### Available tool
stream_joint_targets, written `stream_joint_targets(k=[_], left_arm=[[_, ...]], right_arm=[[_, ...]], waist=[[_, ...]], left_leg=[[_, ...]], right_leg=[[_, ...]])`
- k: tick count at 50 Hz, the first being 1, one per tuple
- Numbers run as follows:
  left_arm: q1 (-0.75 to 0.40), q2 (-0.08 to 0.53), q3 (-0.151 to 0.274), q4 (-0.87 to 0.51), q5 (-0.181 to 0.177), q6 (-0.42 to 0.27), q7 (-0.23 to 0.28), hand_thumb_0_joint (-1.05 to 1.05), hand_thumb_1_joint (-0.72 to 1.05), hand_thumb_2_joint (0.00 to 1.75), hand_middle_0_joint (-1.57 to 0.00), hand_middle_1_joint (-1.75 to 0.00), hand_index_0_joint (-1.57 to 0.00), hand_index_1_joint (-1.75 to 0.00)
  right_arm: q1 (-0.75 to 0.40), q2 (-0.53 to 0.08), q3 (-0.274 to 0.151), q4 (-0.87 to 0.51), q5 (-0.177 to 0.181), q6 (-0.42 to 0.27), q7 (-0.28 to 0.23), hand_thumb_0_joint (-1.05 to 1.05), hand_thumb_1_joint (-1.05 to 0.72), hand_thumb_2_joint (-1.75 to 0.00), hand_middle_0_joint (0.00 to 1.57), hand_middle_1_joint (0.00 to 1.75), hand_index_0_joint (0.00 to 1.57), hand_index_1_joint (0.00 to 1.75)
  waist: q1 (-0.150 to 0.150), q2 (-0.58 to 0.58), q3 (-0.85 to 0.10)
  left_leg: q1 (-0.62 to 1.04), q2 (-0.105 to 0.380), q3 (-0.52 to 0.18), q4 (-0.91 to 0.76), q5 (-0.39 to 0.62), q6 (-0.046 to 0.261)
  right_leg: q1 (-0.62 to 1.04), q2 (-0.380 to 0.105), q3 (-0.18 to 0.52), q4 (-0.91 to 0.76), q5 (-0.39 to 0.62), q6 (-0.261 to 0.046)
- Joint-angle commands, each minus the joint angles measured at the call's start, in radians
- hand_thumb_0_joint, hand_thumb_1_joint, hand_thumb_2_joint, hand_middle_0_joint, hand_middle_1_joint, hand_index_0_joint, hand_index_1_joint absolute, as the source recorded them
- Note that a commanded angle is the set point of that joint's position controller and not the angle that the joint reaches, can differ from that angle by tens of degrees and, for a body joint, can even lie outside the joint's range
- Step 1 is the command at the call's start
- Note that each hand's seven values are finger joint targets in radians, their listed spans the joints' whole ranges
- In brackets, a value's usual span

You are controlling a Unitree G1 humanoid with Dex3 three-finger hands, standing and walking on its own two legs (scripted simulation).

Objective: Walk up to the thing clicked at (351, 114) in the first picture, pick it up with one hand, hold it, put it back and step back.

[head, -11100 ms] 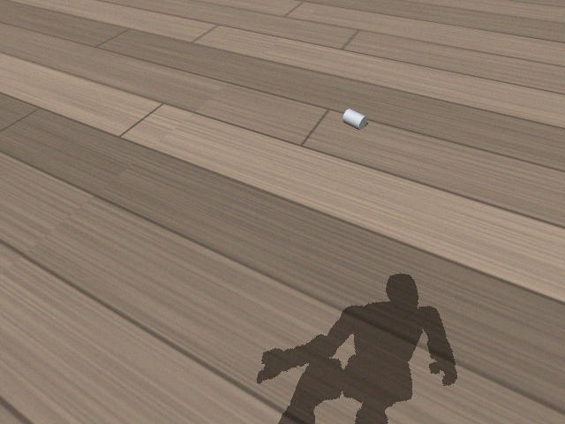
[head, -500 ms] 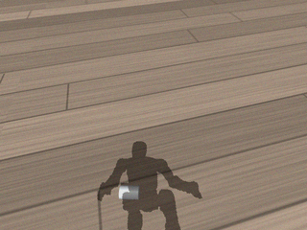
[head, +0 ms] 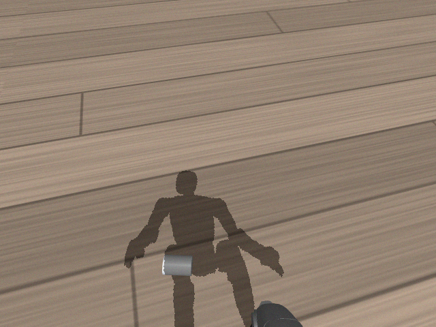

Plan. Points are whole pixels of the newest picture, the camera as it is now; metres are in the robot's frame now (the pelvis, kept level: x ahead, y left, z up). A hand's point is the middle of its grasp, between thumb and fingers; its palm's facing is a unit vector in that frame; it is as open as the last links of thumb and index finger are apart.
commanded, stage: walk up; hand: left
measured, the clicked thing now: (178, 265) +0.40 +0.18 -0.73
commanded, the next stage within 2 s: stand in 1.66 s
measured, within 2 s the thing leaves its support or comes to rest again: neither
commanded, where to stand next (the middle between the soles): +0.04 -0.03 m, yaw -1 degrees
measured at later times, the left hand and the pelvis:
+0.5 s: hand out of the picture +0.07 +0.26 -0.18, palm faces +0.03 -0.94 -0.34, open 7.4 cm; pelvis -0.07 +0.00 -0.03, yaw +4 degrees
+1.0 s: hand out of the picture -0.02 +0.24 -0.12, palm faces +0.00 -0.89 -0.46, open 7.4 cm; pelvis -0.05 -0.05 +0.00, yaw +1 degrees
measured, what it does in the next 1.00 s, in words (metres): steps on the spot: right foot, then left foot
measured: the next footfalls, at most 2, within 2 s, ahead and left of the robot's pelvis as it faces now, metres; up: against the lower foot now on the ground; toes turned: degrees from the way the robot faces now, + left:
right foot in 0.10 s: +0.14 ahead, -0.13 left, +0.00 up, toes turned -1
left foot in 0.42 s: -0.05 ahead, +0.12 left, +0.00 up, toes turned +3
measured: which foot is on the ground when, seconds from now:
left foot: down 0.00-0.14, up 0.16-0.40, down 0.42-0.82, up 0.84-1.00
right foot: up 0.00-0.08, down 0.10-0.44, up 0.46-0.78, down 0.80-1.00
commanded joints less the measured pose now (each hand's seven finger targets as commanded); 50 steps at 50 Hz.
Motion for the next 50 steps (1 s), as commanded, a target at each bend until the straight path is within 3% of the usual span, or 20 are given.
stream_joint_targets(k=[1,4,5,7,13,18,20,21,22,23,26,31,34,37,39,40,41,42,45,50], left_arm=[[0.024,0.15,0.049,-0.076,0.002,-0.001,0.034,0.0,0.9,0.9,-0.2,-0.3,-0.2,-0.3],[0.032,0.168,0.065,-0.072,0.022,0.0,0.03,0.0,0.9,0.9,-0.2,-0.3,-0.2,-0.3],[0.024,0.214,0.076,-0.084,0.031,-0.004,0.032,0.0,0.9,0.9,-0.2,-0.3,-0.2,-0.3],[0.009,0.3,0.085,-0.127,0.032,-0.005,0.034,0.0,0.9,0.9,-0.2,-0.3,-0.2,-0.3],[-0.127,0.174,0.078,-0.226,0.064,0.026,0.043,0.0,0.9,0.9,-0.2,-0.3,-0.2,-0.3],[-0.102,0.206,0.09,-0.231,0.065,0.048,0.035,0.0,0.9,0.9,-0.2,-0.3,-0.2,-0.3],[-0.11,0.195,0.083,-0.226,0.046,0.065,0.023,0.0,0.9,0.9,-0.2,-0.3,-0.2,-0.3],[-0.07,0.138,0.068,-0.225,0.037,0.07,0.018,0.0,0.9,0.9,-0.2,-0.3,-0.2,-0.3],[-0.138,0.148,0.077,-0.245,0.037,0.063,0.028,0.0,0.9,0.9,-0.2,-0.3,-0.2,-0.3],[-0.209,0.214,0.105,-0.24,0.057,0.058,0.035,0.0,0.9,0.9,-0.2,-0.3,-0.2,-0.3],[-0.032,0.186,0.104,-0.172,0.029,0.052,0.017,0.0,0.9,0.9,-0.2,-0.3,-0.2,-0.3],[-0.091,0.216,0.095,-0.206,0.056,-0.016,-0.038,0.0,0.9,0.9,-0.2,-0.3,-0.2,-0.3],[-0.1,0.222,0.088,-0.194,0.053,-0.046,-0.041,0.0,0.9,0.9,-0.2,-0.3,-0.2,-0.3],[0.05,0.196,0.083,-0.146,0.047,-0.07,-0.042,0.0,0.9,0.9,-0.2,-0.3,-0.2,-0.3],[0.273,0.194,0.097,-0.07,0.039,-0.087,-0.023,0.0,0.9,0.9,-0.2,-0.3,-0.2,-0.3],[0.394,0.267,0.12,-0.051,0.049,-0.095,-0.007,0.0,0.9,0.9,-0.2,-0.3,-0.2,-0.3],[0.384,0.385,0.141,-0.081,0.058,-0.105,0.004,0.0,0.9,0.9,-0.2,-0.3,-0.2,-0.3],[0.298,0.407,0.133,-0.121,0.054,-0.102,0.003,0.0,0.9,0.9,-0.2,-0.3,-0.2,-0.3],[0.18,0.302,0.106,-0.156,0.03,-0.117,0.015,0.0,0.9,0.9,-0.2,-0.3,-0.2,-0.3],[0.114,0.225,0.072,-0.178,0.037,-0.119,0.04,0.0,0.9,0.9,-0.2,-0.3,-0.2,-0.3]], right_arm=[[-0.081,-0.248,-0.066,-0.126,0.021,0.034,-0.027,0.0,-0.9,-0.9,0.2,0.3,0.2,0.3],[-0.1,-0.222,-0.06,-0.141,0.043,0.058,-0.026,0.0,-0.9,-0.9,0.2,0.3,0.2,0.3],[-0.081,-0.193,-0.052,-0.145,0.05,0.059,-0.026,0.0,-0.9,-0.9,0.2,0.3,0.2,0.3],[-0.015,-0.177,-0.051,-0.131,0.05,0.089,-0.043,0.0,-0.9,-0.9,0.2,0.3,0.2,0.3],[0.05,-0.212,-0.058,-0.11,0.038,0.081,-0.039,0.0,-0.9,-0.9,0.2,0.3,0.2,0.3],[0.061,-0.22,-0.063,-0.094,0.005,0.057,-0.029,0.0,-0.9,-0.9,0.2,0.3,0.2,0.3],[0.114,-0.218,-0.073,-0.056,-0.017,0.043,-0.022,0.0,-0.9,-0.9,0.2,0.3,0.2,0.3],[0.056,-0.271,-0.083,-0.084,-0.043,0.039,-0.018,0.0,-0.9,-0.9,0.2,0.3,0.2,0.3],[-0.041,-0.42,-0.108,-0.134,-0.034,0.037,-0.012,0.0,-0.9,-0.9,0.2,0.3,0.2,0.3],[-0.107,-0.436,-0.118,-0.152,-0.026,0.027,-0.014,0.0,-0.9,-0.9,0.2,0.3,0.2,0.3],[-0.16,-0.293,-0.081,-0.152,-0.032,-0.007,-0.043,0.0,-0.9,-0.9,0.2,0.3,0.2,0.3],[0.072,-0.325,-0.113,-0.134,-0.037,-0.033,-0.002,0.0,-0.9,-0.9,0.2,0.3,0.2,0.3],[0.104,-0.34,-0.111,-0.145,-0.031,-0.032,0.012,0.0,-0.9,-0.9,0.2,0.3,0.2,0.3],[0.024,-0.332,-0.102,-0.18,-0.028,-0.021,0.029,0.0,-0.9,-0.9,0.2,0.3,0.2,0.3],[-0.031,-0.268,-0.08,-0.21,-0.021,-0.003,0.036,0.0,-0.9,-0.9,0.2,0.3,0.2,0.3],[-0.032,-0.199,-0.057,-0.236,-0.01,0.002,0.036,0.0,-0.9,-0.9,0.2,0.3,0.2,0.3],[-0.068,-0.166,-0.045,-0.292,-0.001,0.003,0.037,0.0,-0.9,-0.9,0.2,0.3,0.2,0.3],[-0.096,-0.254,-0.074,-0.281,-0.006,0.01,0.026,0.0,-0.9,-0.9,0.2,0.3,0.2,0.3],[0.054,-0.27,-0.084,-0.192,0.01,0.005,0.043,0.0,-0.9,-0.9,0.2,0.3,0.2,0.3],[0.091,-0.186,-0.068,-0.144,0.009,0.044,0.038,0.0,-0.9,-0.9,0.2,0.3,0.2,0.3]], waist=[[0.004,0.259,-0.179],[0.034,0.125,-0.219],[0.035,0.009,-0.23],[0.045,-0.222,-0.255],[0.017,-0.146,-0.283],[0.036,-0.214,-0.317],[-0.002,-0.108,-0.264],[0.007,0.102,-0.19],[-0.025,0.327,-0.136],[-0.044,0.278,-0.077],[0.061,0.084,-0.151],[-0.098,0.242,-0.188],[-0.1,0.21,-0.075],[-0.025,0.28,-0.088],[0.092,0.156,-0.16],[0.142,-0.05,-0.192],[0.135,-0.219,-0.142],[0.109,-0.052,-0.053],[0.018,-0.013,0.0],[-0.013,-0.105,-0.009]], left_leg=[[-0.006,0.175,-0.094,0.041,0.859,0.138],[-0.088,0.114,-0.081,0.182,0.557,0.074],[-0.151,0.06,-0.06,0.271,0.382,0.034],[-0.208,-0.119,-0.128,0.696,-0.42,-0.003],[-0.283,-0.079,-0.108,0.734,-0.269,-0.058],[-0.191,-0.02,-0.031,0.231,-0.213,-0.039],[-0.017,-0.04,-0.016,0.008,-0.042,-0.015],[-0.029,0.114,-0.297,-0.132,-0.167,0.034],[-0.253,0.394,-0.622,-0.25,-0.111,0.176],[-0.386,0.455,-0.701,-0.281,-0.075,0.28],[-0.135,0.223,-0.302,-0.081,0.153,0.142],[0.259,0.264,-0.426,-0.196,-0.408,0.2],[0.173,0.298,-0.394,-0.207,-0.32,0.225],[0.002,0.239,-0.251,-0.135,-0.114,0.194],[-0.174,0.127,-0.092,0.134,0.012,0.12],[-0.371,0.045,-0.032,0.419,-0.1,0.074],[-0.649,-0.079,-0.069,0.586,-0.303,0.022],[-0.624,0.01,-0.237,0.618,-0.276,0.014],[-0.536,0.042,-0.237,0.551,-0.067,-0.007],[-0.255,0.002,-0.173,0.423,0.015,-0.037]], right_leg=[[0.1,0.025,-0.109,-0.109,0.094,0.005],[0.221,0.008,-0.093,-0.293,0.335,-0.037],[0.264,-0.098,0.005,-0.313,0.629,-0.076],[0.172,-0.435,0.422,-0.445,0.87,-0.318],[0.194,-0.226,0.097,-0.329,0.574,-0.248],[0.227,-0.254,0.159,-0.304,0.315,-0.21],[0.006,-0.201,0.116,-0.212,0.114,-0.134],[-0.194,-0.089,0.055,-0.047,-0.093,-0.067],[-0.188,0.07,0.018,0.164,-0.229,-0.009],[-0.129,0.049,0.135,0.339,-0.233,-0.009],[-0.187,0.099,0.182,0.454,-0.01,-0.021],[-0.318,0.042,0.033,0.125,-0.107,0.032],[-0.257,0.01,0.008,-0.018,-0.16,0.012],[0.02,0.013,-0.082,-0.205,-0.119,-0.019],[0.379,0.059,-0.142,-0.434,0.103,-0.016],[0.557,-0.038,0.068,-0.483,0.039,-0.024],[0.524,-0.342,0.613,-0.628,-0.212,-0.127],[0.358,-0.459,0.723,-0.661,-0.321,-0.244],[0.303,-0.269,0.319,-0.6,-0.095,-0.137],[0.079,-0.201,-0.006,-0.453,0.744,-0.126]])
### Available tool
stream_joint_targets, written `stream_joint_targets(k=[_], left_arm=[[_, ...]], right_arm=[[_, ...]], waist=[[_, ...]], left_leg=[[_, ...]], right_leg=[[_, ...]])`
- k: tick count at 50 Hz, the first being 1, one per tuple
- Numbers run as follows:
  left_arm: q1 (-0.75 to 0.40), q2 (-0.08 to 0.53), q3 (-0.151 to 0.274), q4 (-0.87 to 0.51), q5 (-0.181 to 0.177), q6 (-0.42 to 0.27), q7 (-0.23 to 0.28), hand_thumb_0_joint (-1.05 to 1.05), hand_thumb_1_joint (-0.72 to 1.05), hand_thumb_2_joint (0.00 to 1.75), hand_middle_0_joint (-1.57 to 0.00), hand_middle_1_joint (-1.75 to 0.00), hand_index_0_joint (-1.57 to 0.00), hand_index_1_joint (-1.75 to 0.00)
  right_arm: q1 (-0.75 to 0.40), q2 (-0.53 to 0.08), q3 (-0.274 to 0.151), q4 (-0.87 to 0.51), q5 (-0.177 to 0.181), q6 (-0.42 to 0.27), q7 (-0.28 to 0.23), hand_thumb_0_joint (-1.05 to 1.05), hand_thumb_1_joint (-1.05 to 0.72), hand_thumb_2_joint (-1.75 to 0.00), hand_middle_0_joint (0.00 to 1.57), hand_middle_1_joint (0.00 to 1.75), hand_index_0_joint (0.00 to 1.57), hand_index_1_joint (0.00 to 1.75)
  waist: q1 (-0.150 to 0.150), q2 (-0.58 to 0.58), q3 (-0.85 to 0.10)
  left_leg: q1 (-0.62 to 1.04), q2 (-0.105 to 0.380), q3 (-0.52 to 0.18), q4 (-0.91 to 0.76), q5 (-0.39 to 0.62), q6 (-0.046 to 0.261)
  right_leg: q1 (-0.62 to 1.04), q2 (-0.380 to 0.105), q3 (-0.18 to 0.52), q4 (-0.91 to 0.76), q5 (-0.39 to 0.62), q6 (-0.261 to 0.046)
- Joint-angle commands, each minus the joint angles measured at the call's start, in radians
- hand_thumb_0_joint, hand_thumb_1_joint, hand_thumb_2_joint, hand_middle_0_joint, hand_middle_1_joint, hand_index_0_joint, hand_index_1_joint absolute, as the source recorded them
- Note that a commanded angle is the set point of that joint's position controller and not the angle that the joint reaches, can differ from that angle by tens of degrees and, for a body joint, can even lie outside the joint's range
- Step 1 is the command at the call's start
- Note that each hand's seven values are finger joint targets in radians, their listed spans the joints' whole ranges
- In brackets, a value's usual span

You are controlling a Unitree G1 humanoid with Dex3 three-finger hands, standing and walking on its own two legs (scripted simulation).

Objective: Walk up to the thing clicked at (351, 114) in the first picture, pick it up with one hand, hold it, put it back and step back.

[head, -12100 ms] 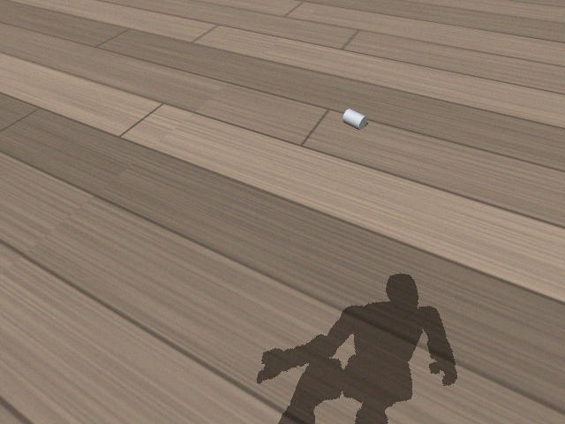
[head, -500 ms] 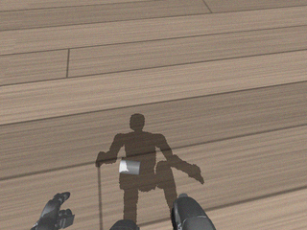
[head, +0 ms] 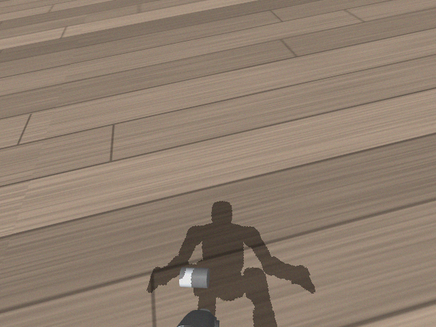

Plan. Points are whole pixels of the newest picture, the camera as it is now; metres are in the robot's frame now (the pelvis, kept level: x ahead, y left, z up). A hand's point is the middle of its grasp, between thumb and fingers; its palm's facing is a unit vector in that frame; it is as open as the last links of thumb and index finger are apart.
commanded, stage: walk up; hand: left
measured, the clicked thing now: (194, 277) +0.45 +0.22 -0.73
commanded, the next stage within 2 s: stand in 0.66 s
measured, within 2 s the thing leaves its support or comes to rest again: neither
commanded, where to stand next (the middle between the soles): +0.08 +0.02 m, yaw -1 degrees
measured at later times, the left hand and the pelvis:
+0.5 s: hand out of the picture +0.05 +0.30 -0.17, palm faces -0.05 -0.91 -0.42, open 7.4 cm; pelvis -0.03 +0.03 -0.03, yaw -1 degrees
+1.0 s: hand out of the picture +0.06 +0.27 -0.14, palm faces -0.05 -0.95 -0.32, open 7.4 cm; pelvis -0.03 +0.03 +0.01, yaw -1 degrees
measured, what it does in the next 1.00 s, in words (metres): steps on the spot: left foot, then right foot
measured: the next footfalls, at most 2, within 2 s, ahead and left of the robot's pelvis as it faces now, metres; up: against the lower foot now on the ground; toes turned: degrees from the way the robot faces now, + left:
left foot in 0.18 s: +0.13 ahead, +0.14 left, +0.00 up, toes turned -1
right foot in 0.46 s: +0.00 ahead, -0.08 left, +0.00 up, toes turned -1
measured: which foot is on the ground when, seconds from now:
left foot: up 0.00-0.16, down 0.18-0.50, up 0.52-0.64, down 0.66-1.00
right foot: down 0.00-0.22, up 0.24-0.44, down 0.46-1.00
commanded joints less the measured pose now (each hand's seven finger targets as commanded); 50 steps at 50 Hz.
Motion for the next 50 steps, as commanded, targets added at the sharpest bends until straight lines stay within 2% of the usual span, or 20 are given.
stream_joint_targets(k=[1,6,8,10,11,12,17,19,22,23,24,25,28,31,32,33,34,35,39,50], left_arm=[[-0.085,0.247,0.064,-0.096,-0.002,-0.019,0.045,0.0,0.9,0.9,-0.2,-0.3,-0.2,-0.3],[-0.117,0.268,0.061,-0.119,-0.018,0.037,0.057,0.0,0.9,0.9,-0.2,-0.3,-0.2,-0.3],[-0.111,0.269,0.056,-0.11,-0.034,0.05,0.067,0.0,0.9,0.9,-0.2,-0.3,-0.2,-0.3],[-0.049,0.212,0.045,-0.117,-0.055,0.053,0.077,0.0,0.9,0.9,-0.2,-0.3,-0.2,-0.3],[-0.048,0.201,0.044,-0.099,-0.064,0.067,0.087,0.0,0.9,0.9,-0.2,-0.3,-0.2,-0.3],[-0.078,0.219,0.044,-0.083,-0.051,0.078,0.093,0.0,0.9,0.9,-0.2,-0.3,-0.2,-0.3],[-0.041,0.212,0.055,-0.038,-0.026,0.071,0.063,0.0,0.9,0.9,-0.2,-0.3,-0.2,-0.3],[-0.061,0.195,0.06,-0.033,-0.004,0.064,0.046,0.0,0.9,0.9,-0.2,-0.3,-0.2,-0.3],[0.015,0.173,0.071,0.013,0.019,0.061,0.037,0.0,0.9,0.9,-0.2,-0.3,-0.2,-0.3],[0.002,0.206,0.082,0.001,0.033,0.057,0.038,0.0,0.9,0.9,-0.2,-0.3,-0.2,-0.3],[-0.06,0.285,0.099,-0.035,0.04,0.056,0.037,0.0,0.9,0.9,-0.2,-0.3,-0.2,-0.3],[-0.174,0.331,0.1,-0.065,0.042,0.054,0.03,0.0,0.9,0.9,-0.2,-0.3,-0.2,-0.3],[-0.237,0.21,0.066,-0.072,0.026,0.035,0.029,0.0,0.9,0.9,-0.2,-0.3,-0.2,-0.3],[-0.203,0.214,0.063,-0.062,0.023,0.046,0.006,0.0,0.9,0.9,-0.2,-0.3,-0.2,-0.3],[-0.19,0.198,0.057,-0.063,0.019,0.053,0.001,0.0,0.9,0.9,-0.2,-0.3,-0.2,-0.3],[-0.175,0.176,0.038,-0.038,-0.013,0.046,0.011,0.0,0.9,0.9,-0.2,-0.3,-0.2,-0.3],[-0.121,0.132,0.029,-0.018,-0.029,0.048,0.013,0.0,0.9,0.9,-0.2,-0.3,-0.2,-0.3],[-0.141,0.162,0.032,0.001,-0.027,0.049,0.02,0.0,0.9,0.9,-0.2,-0.3,-0.2,-0.3],[-0.203,0.17,0.022,0.062,-0.009,0.044,0.008,0.0,0.9,0.9,-0.2,-0.3,-0.2,-0.3],[-0.258,0.171,0.005,0.167,-0.006,0.039,0.002,0.0,0.9,0.9,-0.2,-0.3,-0.2,-0.3]], right_arm=[[0.02,-0.09,-0.022,-0.047,0.016,-0.001,-0.021,0.0,-0.9,-0.9,0.2,0.3,0.2,0.3],[-0.056,-0.113,-0.025,-0.061,0.013,0.004,-0.039,0.0,-0.9,-0.9,0.2,0.3,0.2,0.3],[-0.046,-0.124,-0.031,-0.057,-0.002,-0.002,-0.037,0.0,-0.9,-0.9,0.2,0.3,0.2,0.3],[-0.031,-0.233,-0.061,-0.09,-0.029,-0.013,-0.038,0.0,-0.9,-0.9,0.2,0.3,0.2,0.3],[-0.05,-0.24,-0.06,-0.089,0.0,-0.012,-0.035,0.0,-0.9,-0.9,0.2,0.3,0.2,0.3],[-0.048,-0.22,-0.065,-0.086,-0.001,-0.004,-0.034,0.0,-0.9,-0.9,0.2,0.3,0.2,0.3],[-0.163,-0.164,-0.047,-0.129,-0.014,0.01,-0.045,0.0,-0.9,-0.9,0.2,0.3,0.2,0.3],[-0.133,-0.167,-0.047,-0.117,-0.018,0.008,-0.041,0.0,-0.9,-0.9,0.2,0.3,0.2,0.3],[-0.171,-0.156,-0.032,-0.102,-0.002,0.01,-0.048,0.0,-0.9,-0.9,0.2,0.3,0.2,0.3],[-0.151,-0.119,-0.017,-0.099,0.005,0.008,-0.049,0.0,-0.9,-0.9,0.2,0.3,0.2,0.3],[-0.21,-0.079,-0.007,-0.111,0.012,0.002,-0.05,0.0,-0.9,-0.9,0.2,0.3,0.2,0.3],[-0.236,-0.137,-0.029,-0.084,0.007,-0.003,-0.062,0.0,-0.9,-0.9,0.2,0.3,0.2,0.3],[-0.129,-0.093,-0.009,-0.021,0.03,-0.036,-0.055,0.0,-0.9,-0.9,0.2,0.3,0.2,0.3],[-0.085,-0.084,0.006,0.017,0.017,-0.071,-0.054,0.0,-0.9,-0.9,0.2,0.3,0.2,0.3],[-0.079,-0.101,-0.003,0.022,0.005,-0.082,-0.059,0.0,-0.9,-0.9,0.2,0.3,0.2,0.3],[-0.18,-0.125,-0.01,-0.005,-0.015,-0.084,-0.063,0.0,-0.9,-0.9,0.2,0.3,0.2,0.3],[-0.21,-0.171,-0.008,0.003,-0.014,-0.087,-0.064,0.0,-0.9,-0.9,0.2,0.3,0.2,0.3],[-0.216,-0.168,-0.004,0.031,-0.004,-0.081,-0.059,0.0,-0.9,-0.9,0.2,0.3,0.2,0.3],[-0.221,-0.118,0.024,0.096,0.017,-0.068,-0.055,0.0,-0.9,-0.9,0.2,0.3,0.2,0.3],[-0.264,-0.105,0.037,0.189,0.014,-0.065,-0.05,0.0,-0.9,-0.9,0.2,0.3,0.2,0.3]], waist=[[-0.022,-0.276,0.071],[0.0,-0.307,-0.026],[-0.021,-0.25,-0.062],[-0.027,0.012,-0.182],[-0.035,0.149,-0.24],[-0.049,0.11,-0.226],[-0.015,0.073,-0.146],[-0.035,0.058,-0.147],[0.026,0.018,-0.11],[0.022,-0.088,-0.081],[0.05,-0.279,0.012],[0.031,-0.278,0.074],[-0.026,-0.19,-0.012],[-0.015,-0.268,-0.099],[-0.017,-0.251,-0.101],[-0.011,-0.118,-0.098],[0.038,-0.026,-0.121],[0.042,-0.041,-0.12],[0.005,-0.056,-0.083],[-0.003,-0.094,-0.045]], left_leg=[[0.112,-0.004,0.005,-0.116,0.071,-0.006],[0.156,-0.02,0.118,-0.293,0.071,0.014],[0.246,-0.016,0.118,-0.454,0.281,0.043],[0.406,0.208,-0.164,-0.478,0.851,0.159],[0.425,0.303,-0.288,-0.493,0.935,0.287],[0.337,0.3,-0.296,-0.532,0.733,0.301],[0.24,0.203,-0.167,-0.561,0.071,0.224],[0.219,0.208,-0.195,-0.569,-0.056,0.219],[0.016,0.202,-0.169,-0.513,-0.099,0.15],[-0.062,0.144,-0.115,-0.436,-0.177,0.093],[-0.133,-0.018,-0.012,-0.265,-0.254,0.029],[0.03,-0.027,-0.005,-0.077,-0.205,0.008],[0.119,-0.037,0.032,-0.144,-0.077,0.016],[0.29,-0.051,0.14,-0.472,0.052,0.012],[0.348,-0.036,0.1,-0.53,0.068,0.026],[0.435,0.102,-0.108,-0.627,0.244,0.053],[0.398,0.22,-0.235,-0.612,0.295,0.118],[0.262,0.222,-0.214,-0.596,0.253,0.137],[0.287,0.101,-0.06,-0.635,0.134,0.032],[0.278,0.114,-0.058,-0.724,0.05,0.022]], right_leg=[[-0.194,-0.225,0.066,-0.092,0.755,-0.122],[-0.102,-0.228,0.091,0.092,0.732,-0.133],[-0.111,-0.196,0.087,0.207,0.651,-0.089],[-0.207,-0.032,0.051,0.471,0.281,-0.003],[-0.241,0.049,0.04,0.591,-0.342,-0.006],[-0.229,0.041,0.115,0.692,-0.421,-0.014],[-0.276,-0.013,0.053,0.508,-0.268,-0.016],[-0.216,0.0,0.02,0.355,-0.284,-0.002],[0.004,0.007,0.03,0.059,-0.092,-0.042],[0.003,-0.057,0.168,-0.039,-0.223,-0.078],[-0.189,-0.287,0.547,-0.213,-0.512,-0.18],[-0.414,-0.408,0.626,-0.26,-0.535,-0.252],[-0.246,-0.25,0.302,-0.087,0.107,-0.176],[-0.15,-0.168,0.189,0.005,0.143,-0.118],[-0.174,-0.16,0.175,0.048,0.138,-0.102],[-0.221,-0.136,0.188,0.068,0.25,-0.049],[-0.207,-0.067,0.129,0.057,0.104,-0.016],[-0.051,-0.077,0.12,0.005,0.014,-0.014],[-0.027,-0.115,0.162,-0.114,0.064,-0.035],[-0.034,-0.117,0.149,-0.197,0.016,-0.019]])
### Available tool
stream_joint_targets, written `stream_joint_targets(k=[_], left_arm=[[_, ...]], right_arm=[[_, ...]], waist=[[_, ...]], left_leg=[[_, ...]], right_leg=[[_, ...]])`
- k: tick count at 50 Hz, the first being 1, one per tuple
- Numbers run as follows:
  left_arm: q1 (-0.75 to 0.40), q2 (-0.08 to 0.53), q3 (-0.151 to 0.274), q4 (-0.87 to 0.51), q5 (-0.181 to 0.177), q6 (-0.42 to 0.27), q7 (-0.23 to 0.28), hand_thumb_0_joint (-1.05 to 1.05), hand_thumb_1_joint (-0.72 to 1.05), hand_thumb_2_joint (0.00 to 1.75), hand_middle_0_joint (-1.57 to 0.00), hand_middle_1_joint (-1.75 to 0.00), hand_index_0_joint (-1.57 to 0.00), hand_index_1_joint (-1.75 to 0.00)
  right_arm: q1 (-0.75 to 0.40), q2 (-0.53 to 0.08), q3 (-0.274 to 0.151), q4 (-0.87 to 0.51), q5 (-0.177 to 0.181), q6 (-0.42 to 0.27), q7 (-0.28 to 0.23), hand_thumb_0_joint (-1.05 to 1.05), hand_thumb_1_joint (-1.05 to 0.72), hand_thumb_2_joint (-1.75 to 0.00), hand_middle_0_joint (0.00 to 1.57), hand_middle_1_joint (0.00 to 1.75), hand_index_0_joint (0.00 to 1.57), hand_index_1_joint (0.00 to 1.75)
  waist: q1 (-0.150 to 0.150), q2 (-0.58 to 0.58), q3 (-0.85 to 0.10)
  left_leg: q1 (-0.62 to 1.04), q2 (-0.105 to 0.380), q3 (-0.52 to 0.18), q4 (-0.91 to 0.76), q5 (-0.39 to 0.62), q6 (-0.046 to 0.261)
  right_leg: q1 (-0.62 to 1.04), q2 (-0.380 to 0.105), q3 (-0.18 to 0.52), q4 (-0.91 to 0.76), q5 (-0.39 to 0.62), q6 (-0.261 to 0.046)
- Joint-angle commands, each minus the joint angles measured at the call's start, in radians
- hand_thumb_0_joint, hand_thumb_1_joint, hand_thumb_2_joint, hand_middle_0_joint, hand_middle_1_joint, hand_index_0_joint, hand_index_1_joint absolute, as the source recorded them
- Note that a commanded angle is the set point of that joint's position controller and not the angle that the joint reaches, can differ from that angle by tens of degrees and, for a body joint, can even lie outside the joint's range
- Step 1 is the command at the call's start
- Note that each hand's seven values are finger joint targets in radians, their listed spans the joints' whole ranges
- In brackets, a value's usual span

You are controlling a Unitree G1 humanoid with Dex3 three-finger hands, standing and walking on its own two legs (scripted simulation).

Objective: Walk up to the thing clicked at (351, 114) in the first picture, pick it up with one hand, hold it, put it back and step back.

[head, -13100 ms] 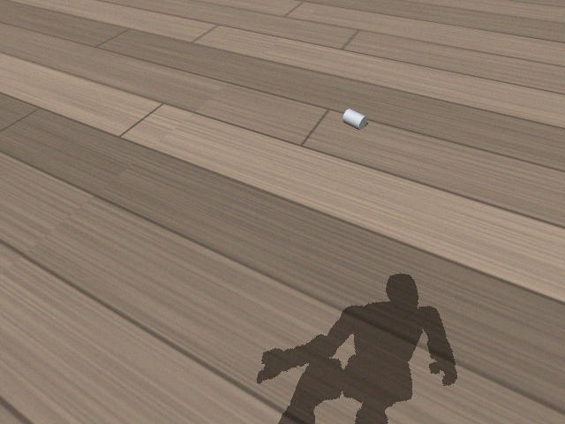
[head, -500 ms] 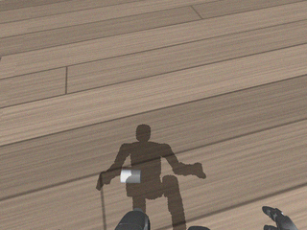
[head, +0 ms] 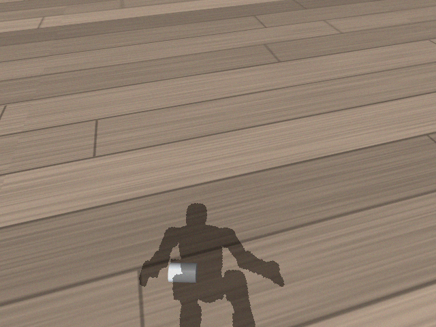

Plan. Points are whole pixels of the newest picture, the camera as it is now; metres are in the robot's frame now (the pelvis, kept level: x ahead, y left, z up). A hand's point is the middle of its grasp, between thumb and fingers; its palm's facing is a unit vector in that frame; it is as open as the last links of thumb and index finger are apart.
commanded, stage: stand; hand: left
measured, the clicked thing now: (183, 272) +0.48 +0.20 -0.74
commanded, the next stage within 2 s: none
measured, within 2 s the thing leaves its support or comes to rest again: neither
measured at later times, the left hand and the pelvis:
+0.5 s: hand out of the picture +0.09 +0.25 -0.15, palm faces -0.02 -0.94 -0.33, open 7.4 cm; pelvis +0.01 +0.00 +0.00, yaw +0 degrees
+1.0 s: hand out of the picture +0.09 +0.25 -0.15, palm faces -0.03 -0.94 -0.33, open 7.4 cm; pelvis +0.02 +0.00 +0.01, yaw +0 degrees
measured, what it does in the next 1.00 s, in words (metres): stands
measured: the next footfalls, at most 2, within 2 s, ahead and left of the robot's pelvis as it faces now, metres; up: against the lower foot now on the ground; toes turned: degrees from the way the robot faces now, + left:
none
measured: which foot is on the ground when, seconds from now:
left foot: down 0.00-1.00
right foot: down 0.00-1.00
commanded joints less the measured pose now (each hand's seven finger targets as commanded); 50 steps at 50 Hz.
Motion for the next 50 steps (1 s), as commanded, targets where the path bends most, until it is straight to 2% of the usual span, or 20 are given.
stream_joint_targets(k=[1,3,4,8,10,11,14,16,20,23,26,28,30,35,37,41,42,45,50], left_arm=[[-0.026,0.22,0.05,-0.024,0.005,-0.024,0.016,0.0,0.9,0.9,-0.2,-0.3,-0.2,-0.3],[-0.04,0.22,0.049,-0.02,0.003,-0.026,0.017,0.0,0.9,0.9,-0.2,-0.3,-0.2,-0.3],[-0.048,0.226,0.05,-0.018,0.003,-0.026,0.017,0.0,0.9,0.9,-0.2,-0.3,-0.2,-0.3],[-0.057,0.218,0.048,-0.013,0.002,-0.029,0.021,0.0,0.9,0.9,-0.2,-0.3,-0.2,-0.3],[-0.075,0.23,0.05,-0.008,0.001,-0.025,0.022,0.0,0.9,0.9,-0.2,-0.3,-0.2,-0.3],[-0.063,0.226,0.051,-0.006,0.003,-0.023,0.021,0.0,0.9,0.9,-0.2,-0.3,-0.2,-0.3],[-0.066,0.223,0.05,0.001,0.001,-0.025,0.023,0.0,0.9,0.9,-0.2,-0.3,-0.2,-0.3],[-0.064,0.223,0.049,0.004,0.0,-0.024,0.024,0.0,0.9,0.9,-0.2,-0.3,-0.2,-0.3],[-0.071,0.23,0.052,0.007,0.0,-0.021,0.026,0.0,0.9,0.9,-0.2,-0.3,-0.2,-0.3],[-0.058,0.219,0.048,0.015,0.0,-0.017,0.024,0.0,0.9,0.9,-0.2,-0.3,-0.2,-0.3],[-0.059,0.223,0.05,0.017,0.002,-0.017,0.025,0.0,0.9,0.9,-0.2,-0.3,-0.2,-0.3],[-0.062,0.223,0.05,0.016,0.003,-0.019,0.025,0.0,0.9,0.9,-0.2,-0.3,-0.2,-0.3],[-0.069,0.226,0.053,0.012,0.001,-0.018,0.027,0.0,0.9,0.9,-0.2,-0.3,-0.2,-0.3],[-0.064,0.218,0.051,0.009,0.002,-0.018,0.025,0.0,0.9,0.9,-0.2,-0.3,-0.2,-0.3],[-0.061,0.217,0.051,0.016,0.002,-0.014,0.024,0.0,0.9,0.9,-0.2,-0.3,-0.2,-0.3],[-0.062,0.217,0.051,0.014,0.005,-0.012,0.023,0.0,0.9,0.9,-0.2,-0.3,-0.2,-0.3],[-0.052,0.216,0.05,0.014,0.005,-0.011,0.022,0.0,0.9,0.9,-0.2,-0.3,-0.2,-0.3],[-0.059,0.22,0.051,0.008,0.004,-0.017,0.024,0.0,0.9,0.9,-0.2,-0.3,-0.2,-0.3],[-0.047,0.222,0.051,0.008,0.003,-0.016,0.024,0.0,0.9,0.9,-0.2,-0.3,-0.2,-0.3]], right_arm=[[-0.059,-0.219,-0.041,-0.034,0.004,-0.027,-0.018,0.0,-0.9,-0.9,0.2,0.3,0.2,0.3],[-0.065,-0.212,-0.04,-0.024,0.005,-0.029,-0.017,0.0,-0.9,-0.9,0.2,0.3,0.2,0.3],[-0.053,-0.21,-0.038,-0.017,0.004,-0.029,-0.017,0.0,-0.9,-0.9,0.2,0.3,0.2,0.3],[-0.083,-0.212,-0.037,-0.012,0.004,-0.032,-0.019,0.0,-0.9,-0.9,0.2,0.3,0.2,0.3],[-0.059,-0.21,-0.033,0.002,0.005,-0.029,-0.021,0.0,-0.9,-0.9,0.2,0.3,0.2,0.3],[-0.069,-0.214,-0.034,0.004,0.005,-0.028,-0.022,0.0,-0.9,-0.9,0.2,0.3,0.2,0.3],[-0.07,-0.212,-0.031,0.008,0.007,-0.029,-0.023,0.0,-0.9,-0.9,0.2,0.3,0.2,0.3],[-0.077,-0.215,-0.029,0.012,0.007,-0.028,-0.024,0.0,-0.9,-0.9,0.2,0.3,0.2,0.3],[-0.067,-0.213,-0.027,0.02,0.007,-0.024,-0.027,0.0,-0.9,-0.9,0.2,0.3,0.2,0.3],[-0.075,-0.218,-0.025,0.023,0.006,-0.023,-0.028,0.0,-0.9,-0.9,0.2,0.3,0.2,0.3],[-0.078,-0.214,-0.023,0.02,0.007,-0.022,-0.028,0.0,-0.9,-0.9,0.2,0.3,0.2,0.3],[-0.074,-0.212,-0.023,0.018,0.008,-0.023,-0.029,0.0,-0.9,-0.9,0.2,0.3,0.2,0.3],[-0.072,-0.218,-0.025,0.02,0.005,-0.023,-0.029,0.0,-0.9,-0.9,0.2,0.3,0.2,0.3],[-0.073,-0.219,-0.025,0.016,0.004,-0.023,-0.03,0.0,-0.9,-0.9,0.2,0.3,0.2,0.3],[-0.072,-0.217,-0.023,0.018,0.005,-0.022,-0.03,0.0,-0.9,-0.9,0.2,0.3,0.2,0.3],[-0.074,-0.223,-0.026,0.017,0.004,-0.02,-0.028,0.0,-0.9,-0.9,0.2,0.3,0.2,0.3],[-0.075,-0.223,-0.026,0.014,0.004,-0.021,-0.028,0.0,-0.9,-0.9,0.2,0.3,0.2,0.3],[-0.073,-0.217,-0.025,0.013,0.005,-0.024,-0.027,0.0,-0.9,-0.9,0.2,0.3,0.2,0.3],[-0.066,-0.219,-0.024,0.016,0.005,-0.025,-0.03,0.0,-0.9,-0.9,0.2,0.3,0.2,0.3]], waist=[[0.008,0.002,-0.037],[0.003,-0.01,-0.03],[0.0,-0.008,-0.03],[0.005,-0.007,-0.083],[-0.006,-0.011,-0.076],[0.005,-0.008,-0.083],[0.001,-0.012,-0.108],[0.006,-0.008,-0.105],[0.0,-0.012,-0.109],[0.006,0.006,-0.086],[0.007,-0.007,-0.087],[0.001,-0.005,-0.1],[0.001,-0.003,-0.096],[0.005,0.003,-0.093],[0.001,0.006,-0.064],[0.005,0.003,-0.058],[0.006,0.0,-0.06],[0.004,-0.011,-0.1],[0.007,-0.003,-0.117]], left_leg=[[-0.012,0.12,-0.139,-0.12,-0.1,0.035],[0.015,0.11,-0.124,-0.107,-0.053,0.029],[0.008,0.112,-0.126,-0.114,-0.061,0.028],[0.072,0.119,-0.113,-0.087,0.071,0.03],[0.046,0.119,-0.112,-0.105,0.041,0.026],[0.055,0.122,-0.111,-0.103,0.041,0.027],[0.075,0.128,-0.105,-0.089,0.14,0.028],[0.081,0.127,-0.102,-0.089,0.158,0.027],[0.088,0.128,-0.097,-0.09,0.154,0.025],[0.081,0.13,-0.102,-0.106,0.12,0.023],[0.088,0.131,-0.101,-0.106,0.127,0.025],[0.1,0.131,-0.098,-0.099,0.164,0.025],[0.089,0.13,-0.097,-0.106,0.139,0.024],[0.086,0.133,-0.097,-0.105,0.156,0.026],[0.069,0.128,-0.104,-0.128,0.07,0.023],[0.056,0.129,-0.112,-0.14,-0.001,0.03],[0.062,0.127,-0.11,-0.134,0.009,0.031],[0.089,0.13,-0.103,-0.109,0.127,0.032],[0.11,0.133,-0.096,-0.098,0.191,0.031]], right_leg=[[-0.008,-0.127,0.124,-0.114,-0.026,-0.017],[-0.035,-0.134,0.135,-0.132,-0.034,-0.016],[-0.033,-0.133,0.135,-0.133,-0.042,-0.015],[-0.006,-0.145,0.131,-0.134,0.081,-0.011],[0.006,-0.138,0.125,-0.135,0.053,-0.01],[0.01,-0.137,0.121,-0.131,0.054,-0.012],[0.04,-0.143,0.118,-0.125,0.148,-0.007],[0.042,-0.145,0.117,-0.125,0.167,-0.005],[0.042,-0.145,0.117,-0.131,0.17,-0.006],[0.026,-0.14,0.115,-0.138,0.117,-0.005],[0.025,-0.142,0.114,-0.14,0.126,-0.005],[0.032,-0.144,0.115,-0.138,0.166,-0.004],[0.031,-0.142,0.112,-0.143,0.134,-0.004],[0.04,-0.145,0.114,-0.141,0.151,-0.004],[0.016,-0.137,0.111,-0.15,0.074,-0.004],[0.005,-0.136,0.111,-0.152,0.029,-0.007],[-0.002,-0.138,0.114,-0.153,0.035,-0.009],[0.03,-0.147,0.116,-0.146,0.12,-0.006],[0.048,-0.148,0.109,-0.135,0.181,-0.007]])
